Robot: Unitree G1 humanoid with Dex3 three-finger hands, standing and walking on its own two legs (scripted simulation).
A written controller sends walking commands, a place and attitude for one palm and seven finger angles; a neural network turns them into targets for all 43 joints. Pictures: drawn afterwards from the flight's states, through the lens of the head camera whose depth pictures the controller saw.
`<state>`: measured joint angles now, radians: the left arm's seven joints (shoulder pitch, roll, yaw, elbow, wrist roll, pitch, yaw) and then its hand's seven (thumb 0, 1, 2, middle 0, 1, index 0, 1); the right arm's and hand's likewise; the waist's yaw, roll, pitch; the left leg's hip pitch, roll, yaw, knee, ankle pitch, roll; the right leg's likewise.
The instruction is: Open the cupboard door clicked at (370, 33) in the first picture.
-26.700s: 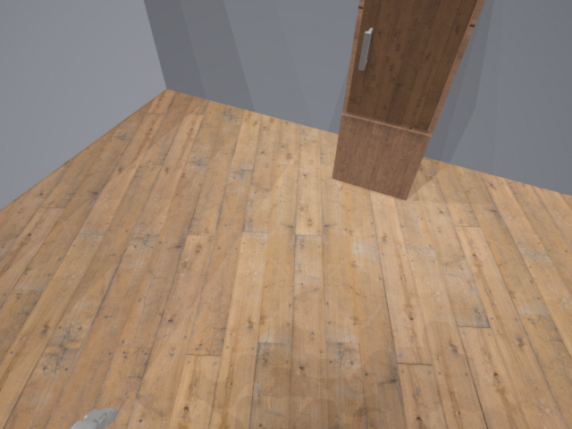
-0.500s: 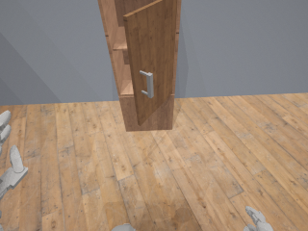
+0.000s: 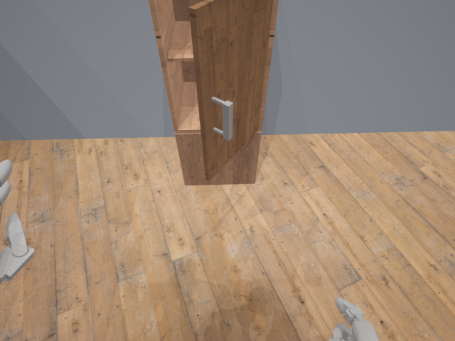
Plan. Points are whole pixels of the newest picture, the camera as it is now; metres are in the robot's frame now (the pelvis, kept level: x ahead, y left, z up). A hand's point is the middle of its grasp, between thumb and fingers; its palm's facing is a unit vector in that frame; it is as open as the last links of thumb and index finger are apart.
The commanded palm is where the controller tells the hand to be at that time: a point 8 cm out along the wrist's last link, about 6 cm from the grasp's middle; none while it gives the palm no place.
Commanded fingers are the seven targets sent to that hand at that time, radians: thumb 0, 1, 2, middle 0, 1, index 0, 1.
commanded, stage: stop stepping back and stand still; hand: left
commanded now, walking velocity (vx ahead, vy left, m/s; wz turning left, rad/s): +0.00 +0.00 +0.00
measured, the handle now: (222, 118) +0.71 +0.07 -0.06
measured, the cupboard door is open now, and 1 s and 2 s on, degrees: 52 52 52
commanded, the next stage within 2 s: let the arm hang, fingers relaxed in 0.64 s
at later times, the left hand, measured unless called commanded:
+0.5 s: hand (13, 264) +0.18 +0.28 +0.15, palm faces +0.40 -0.79 -0.47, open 7.4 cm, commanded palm +0.12 +0.31 +0.18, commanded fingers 0.00 0.90 0.90 -0.20 -0.30 -0.20 -0.30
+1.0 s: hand out of the picture +0.06 +0.20 -0.15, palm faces -0.02 -0.97 -0.25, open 7.4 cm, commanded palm none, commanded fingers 0.00 0.90 0.90 -0.20 -0.30 -0.20 -0.30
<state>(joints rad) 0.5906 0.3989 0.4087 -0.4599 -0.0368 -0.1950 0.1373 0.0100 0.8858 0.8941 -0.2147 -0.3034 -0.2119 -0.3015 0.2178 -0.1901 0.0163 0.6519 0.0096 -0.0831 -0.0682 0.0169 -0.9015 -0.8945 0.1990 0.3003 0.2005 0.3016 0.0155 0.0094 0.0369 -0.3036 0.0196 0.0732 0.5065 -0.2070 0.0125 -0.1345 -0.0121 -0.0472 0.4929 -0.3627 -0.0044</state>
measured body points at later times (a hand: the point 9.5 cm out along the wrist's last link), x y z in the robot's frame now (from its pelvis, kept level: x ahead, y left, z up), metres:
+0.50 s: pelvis -0.02 +0.01 +0.01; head +0.00 +0.01 +0.46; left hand +0.15 +0.32 +0.17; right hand +0.15 -0.23 -0.08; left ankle +0.04 +0.11 -0.74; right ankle -0.06 -0.11 -0.74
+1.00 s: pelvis -0.03 +0.01 -0.01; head -0.01 +0.00 +0.44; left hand +0.06 +0.26 -0.13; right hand +0.08 -0.26 -0.14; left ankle +0.04 +0.11 -0.73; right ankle -0.06 -0.11 -0.73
